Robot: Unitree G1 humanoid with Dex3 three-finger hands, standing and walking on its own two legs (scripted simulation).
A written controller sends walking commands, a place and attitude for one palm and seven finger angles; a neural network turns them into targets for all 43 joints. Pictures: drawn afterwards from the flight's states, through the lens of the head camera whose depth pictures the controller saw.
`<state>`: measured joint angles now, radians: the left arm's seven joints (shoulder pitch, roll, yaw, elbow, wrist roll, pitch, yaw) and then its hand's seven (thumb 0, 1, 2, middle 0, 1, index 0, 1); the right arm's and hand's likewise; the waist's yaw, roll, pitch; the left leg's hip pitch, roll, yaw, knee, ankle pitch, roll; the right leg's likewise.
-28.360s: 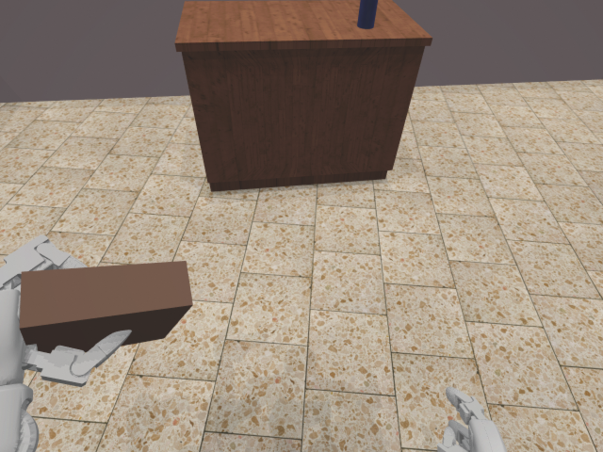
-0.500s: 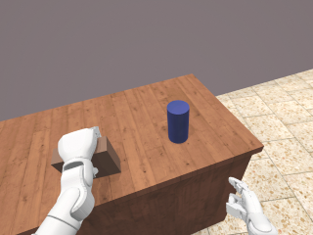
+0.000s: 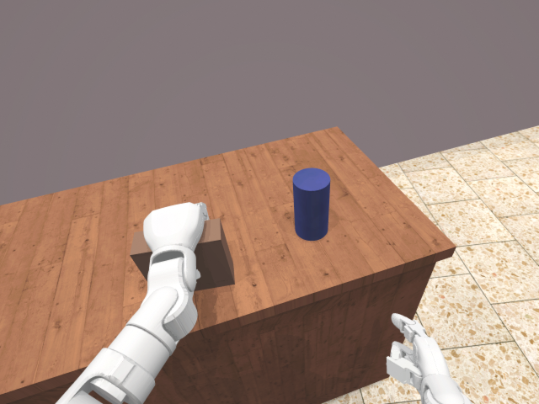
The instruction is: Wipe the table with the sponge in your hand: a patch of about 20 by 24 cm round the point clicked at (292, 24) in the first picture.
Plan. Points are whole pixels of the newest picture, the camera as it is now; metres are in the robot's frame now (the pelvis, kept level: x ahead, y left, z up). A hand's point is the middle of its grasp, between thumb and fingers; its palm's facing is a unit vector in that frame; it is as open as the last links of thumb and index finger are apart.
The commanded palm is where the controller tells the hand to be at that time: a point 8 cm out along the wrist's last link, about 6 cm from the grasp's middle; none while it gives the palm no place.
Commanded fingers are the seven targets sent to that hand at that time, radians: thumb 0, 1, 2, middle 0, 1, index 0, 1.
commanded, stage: slide across to the third lane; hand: left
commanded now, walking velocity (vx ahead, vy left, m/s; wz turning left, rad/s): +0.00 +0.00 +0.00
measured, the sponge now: (191, 267) +0.32 +0.21 +0.03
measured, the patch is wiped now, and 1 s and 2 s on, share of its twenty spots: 0.90 0.90 1.00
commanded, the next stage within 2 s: wipe forward along the third lane in 0.08 s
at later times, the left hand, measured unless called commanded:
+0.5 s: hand (208, 233) +0.35 +0.17 +0.08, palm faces +0.02 -0.07 -1.00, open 9.0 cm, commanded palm +0.34 +0.17 +0.12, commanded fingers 0.00 0.10 1.30 -1.20 -1.60 -1.20 -1.60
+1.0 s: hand (208, 216) +0.40 +0.19 +0.08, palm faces -0.03 -0.03 -1.00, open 9.0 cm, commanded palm +0.38 +0.19 +0.11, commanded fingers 0.00 0.10 1.30 -1.20 -1.60 -1.20 -1.60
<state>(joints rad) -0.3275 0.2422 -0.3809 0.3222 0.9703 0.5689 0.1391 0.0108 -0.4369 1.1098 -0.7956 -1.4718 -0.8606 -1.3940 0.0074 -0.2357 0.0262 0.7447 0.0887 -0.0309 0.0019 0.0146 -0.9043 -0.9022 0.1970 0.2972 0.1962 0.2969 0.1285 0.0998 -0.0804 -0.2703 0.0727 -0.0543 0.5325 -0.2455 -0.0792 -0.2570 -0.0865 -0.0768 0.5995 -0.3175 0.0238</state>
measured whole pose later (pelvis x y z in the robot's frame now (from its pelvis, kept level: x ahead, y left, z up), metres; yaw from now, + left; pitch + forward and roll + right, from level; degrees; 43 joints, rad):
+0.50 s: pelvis -0.01 -0.01 +0.00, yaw -1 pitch +0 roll +1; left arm -0.51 0.17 -0.31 0.61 0.97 0.58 0.17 -0.02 -0.49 1.15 -0.84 -1.45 -0.89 -1.37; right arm 0.03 -0.25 0.02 0.76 0.08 0.03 -0.01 0.01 -0.91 -0.90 0.20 0.30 0.20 0.30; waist 0.08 0.08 -0.10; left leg -0.30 0.09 -0.04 0.52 -0.23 -0.07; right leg -0.31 -0.07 -0.06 0.61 -0.30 0.01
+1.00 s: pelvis -0.01 -0.02 +0.00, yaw -2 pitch +4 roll +1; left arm -0.68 0.25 -0.16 0.89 0.98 0.43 0.20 0.00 -0.53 1.18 -0.87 -1.41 -0.91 -1.37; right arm 0.18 -0.27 -0.01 0.79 0.07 0.04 -0.04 0.01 -0.91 -0.90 0.20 0.30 0.20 0.30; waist 0.02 0.09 -0.11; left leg -0.40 0.11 -0.04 0.54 -0.23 -0.04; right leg -0.41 -0.04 -0.05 0.62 -0.29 0.00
